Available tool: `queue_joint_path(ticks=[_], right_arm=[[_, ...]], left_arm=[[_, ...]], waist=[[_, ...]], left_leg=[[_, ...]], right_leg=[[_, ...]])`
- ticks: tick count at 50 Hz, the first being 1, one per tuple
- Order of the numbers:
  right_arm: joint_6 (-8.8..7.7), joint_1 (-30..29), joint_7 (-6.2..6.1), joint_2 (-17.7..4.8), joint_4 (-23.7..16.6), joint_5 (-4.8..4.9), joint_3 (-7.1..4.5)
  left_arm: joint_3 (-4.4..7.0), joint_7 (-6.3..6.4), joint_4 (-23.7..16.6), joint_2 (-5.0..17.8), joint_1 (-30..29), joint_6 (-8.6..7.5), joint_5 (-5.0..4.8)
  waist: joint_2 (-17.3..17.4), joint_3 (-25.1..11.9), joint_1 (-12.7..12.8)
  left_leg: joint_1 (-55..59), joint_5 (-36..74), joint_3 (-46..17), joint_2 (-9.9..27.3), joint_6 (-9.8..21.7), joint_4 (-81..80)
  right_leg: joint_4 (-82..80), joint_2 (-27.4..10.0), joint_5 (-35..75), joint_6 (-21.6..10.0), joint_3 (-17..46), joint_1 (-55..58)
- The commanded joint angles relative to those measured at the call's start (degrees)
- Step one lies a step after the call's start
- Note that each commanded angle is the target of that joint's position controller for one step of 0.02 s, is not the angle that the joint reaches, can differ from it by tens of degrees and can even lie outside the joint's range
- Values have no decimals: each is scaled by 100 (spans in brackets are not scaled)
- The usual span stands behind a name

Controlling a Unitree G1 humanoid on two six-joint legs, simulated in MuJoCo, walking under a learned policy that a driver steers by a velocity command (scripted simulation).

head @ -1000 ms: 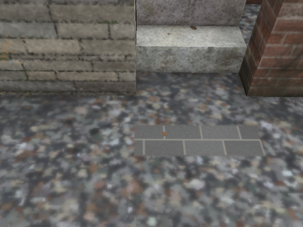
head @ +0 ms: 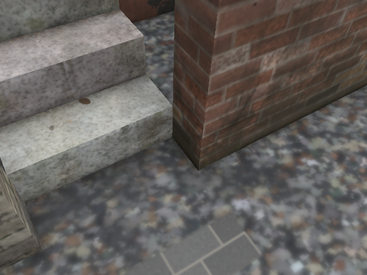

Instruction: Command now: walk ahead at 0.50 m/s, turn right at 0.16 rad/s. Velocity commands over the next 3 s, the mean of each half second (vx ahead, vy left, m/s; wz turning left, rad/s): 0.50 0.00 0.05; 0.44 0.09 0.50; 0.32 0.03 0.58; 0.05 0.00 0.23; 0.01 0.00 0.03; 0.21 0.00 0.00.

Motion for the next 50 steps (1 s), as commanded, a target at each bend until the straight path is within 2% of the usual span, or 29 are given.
queue_joint_path(ticks=[1,5,6,7,8,9,10,11,12,13,14,17,22,28,31,32,34,35,36,37,38,39,41,42,43,45,46,48,50], right_arm=[[-44,50,-25,-840,-240,124,-157],[50,14,-70,-1100,-133,169,-210],[104,-132,-108,-1289,-141,161,-255],[138,-176,-135,-1220,-139,159,-229],[129,-227,-162,-1016,-215,91,-142],[29,177,-136,-378,-442,-43,68],[-111,310,-95,-411,-379,40,95],[-170,-157,-55,-875,-484,202,-47],[-209,-587,-62,-848,-582,209,-40],[-178,-721,-81,-769,-558,120,-42],[-99,-630,-95,-740,-505,72,-77],[125,-405,-109,-470,-395,104,-61],[142,-1187,-131,-495,-697,123,-91],[58,-2539,73,-267,-1270,77,111],[26,-2729,308,-337,-1519,134,138],[158,-2325,503,-514,-1627,-17,81],[272,-1280,619,-767,-1431,-36,-31],[240,-572,602,-1088,-1256,-34,-172],[253,18,492,-1454,-1093,-36,-346],[275,68,338,-1997,-972,-57,-479],[66,-121,287,-1859,-1235,-102,-452],[13,-231,218,-1540,-1297,-122,-400],[43,-1011,118,-1158,-1487,37,-346],[74,-1339,70,-1047,-1573,57,-291],[282,-1320,2,-1086,-1521,231,-344],[426,-1703,-131,-1080,-1790,-7,-330],[548,-1765,-179,-1149,-1881,-113,-337],[573,-1149,-113,-1174,-1829,-16,-346],[538,-1044,-21,-1054,-1906,56,-295]], left_arm=[[-22,-99,-565,58,-645,-123,-86],[46,-192,-715,292,-822,-188,-58],[110,-181,-650,417,-534,-201,-44],[232,-142,-418,606,201,-196,-12],[378,-65,-154,939,1223,-173,20],[508,13,-65,1604,1948,-132,139],[426,-9,-18,1387,2065,-128,62],[309,-28,-24,1041,1695,-145,24],[249,-21,-31,854,1277,-114,14],[186,-44,-53,639,895,-107,45],[149,-62,-65,481,657,-134,82],[213,-64,144,574,581,-292,124],[260,70,412,693,810,-359,147],[306,224,673,935,1313,-294,-1],[255,273,750,925,1411,-140,65],[374,477,613,1448,1038,-49,-10],[382,748,431,1557,705,85,25],[409,798,307,1684,666,107,-16],[331,768,202,1522,734,23,40],[23,559,-62,461,1228,-170,269],[-33,336,-67,595,1596,-321,284],[44,208,-119,900,1175,-395,179],[54,208,-48,987,930,-422,233],[101,234,-115,1065,870,-396,237],[131,278,-202,1111,605,-399,161],[91,301,-142,888,511,-366,140],[27,349,-86,729,474,-332,160],[-57,346,-53,534,476,-264,17],[-47,364,-166,715,216,-202,-25]], waist=[[914,214,41],[956,268,221],[926,68,464],[826,-383,850],[624,-1038,1278],[-746,-1837,1201],[-1186,-2423,1165],[-694,-1463,1131],[-468,-805,966],[-107,-433,767],[-154,-278,567],[-160,-130,329],[-14,193,514],[241,555,991],[96,371,976],[367,756,591],[-189,-367,74],[-296,-896,-180],[74,-1307,-480],[1800,-1741,185],[1098,-2651,167],[490,-2304,20],[-295,-1319,399],[-102,-982,678],[425,-661,746],[635,-158,838],[585,-180,785],[714,-548,510],[913,-488,353]], left_leg=[[150,1703,-838,1478,919,-366],[611,2297,-890,1770,775,30],[531,3096,-742,1681,694,419],[327,3864,-484,1444,569,1250],[-569,3356,-254,1173,348,2557],[-2786,457,-99,362,-13,4867],[-3780,-1971,-952,21,-47,5965],[-4344,-1655,-1082,384,12,6307],[-4312,-1057,-905,643,53,6062],[-4054,-665,-845,826,16,5740],[-3687,-380,-896,979,-10,5465],[-3293,165,-968,980,-130,5272],[-3824,1486,-1229,718,-165,4043],[-4066,1824,-699,632,-90,2434],[-3937,1312,-414,514,108,1971],[-4073,863,-355,391,90,1928],[-2744,551,-112,18,226,1825],[-1705,667,-177,-231,391,1547],[-132,1219,-563,-185,653,1140],[1882,2619,-2555,1090,1571,1577],[3026,1571,-5283,2010,2314,899],[2727,1680,-4692,1780,2050,765],[1060,1727,-3558,1369,1683,557],[171,2078,-3416,1284,1662,383],[-589,1643,-2649,819,1716,250],[-1882,2291,-2170,390,1629,246],[-2300,2513,-1966,275,1565,376],[-1955,1853,-2207,319,1503,473],[-1657,1183,-2571,368,1425,551]], right_leg=[[-679,185,225,-64,-291,48],[-1241,366,-399,-388,-399,395],[-1467,510,-392,-471,-529,1048],[-1658,705,-195,-603,-682,2147],[-1487,275,-11,-838,-195,3738],[-1590,-1296,-211,-1589,2225,5890],[-2516,-1827,-935,-2041,4069,6212],[-2628,-1601,-1168,-1751,3312,5486],[-2722,-1302,-895,-1509,2419,4654],[-2917,-1058,-480,-1356,1807,3874],[-3121,-868,-190,-1241,1368,3355],[-3564,-746,505,-1244,575,2737],[-3840,-629,616,-1013,-306,3016],[-3782,-934,764,-814,-686,4061],[-3326,-1000,1387,-601,-860,4640],[-2616,-1318,3791,-405,-639,4464],[-1282,-1214,5604,-252,-986,4456],[-231,-1009,5376,-202,-973,4130],[1183,-579,3610,-36,-973,3082],[3095,365,-2253,322,-805,587],[3997,990,-3148,361,267,-891],[3930,671,-2471,262,727,-1122],[3021,232,-1711,254,576,-679],[2702,145,-1626,299,562,-174],[2238,137,-1995,191,316,222],[1111,393,-1791,277,-127,909],[600,505,-1432,359,-324,1303],[127,576,-922,428,-320,1649],[-273,588,-719,368,-89,1514]])
Next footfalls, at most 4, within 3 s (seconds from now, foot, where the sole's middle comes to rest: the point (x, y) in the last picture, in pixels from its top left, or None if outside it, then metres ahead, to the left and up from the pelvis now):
0.16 right None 0.25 -0.14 -0.78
0.72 left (141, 262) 0.54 0.10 -0.78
1.12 right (166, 208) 0.75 0.00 -0.78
1.48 left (94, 227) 0.69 0.28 -0.78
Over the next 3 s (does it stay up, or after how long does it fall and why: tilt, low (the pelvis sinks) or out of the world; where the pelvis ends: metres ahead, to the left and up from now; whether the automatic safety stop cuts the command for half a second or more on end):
stays up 0.68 0.11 0.00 its command is cut before an obstacle after 0.6 s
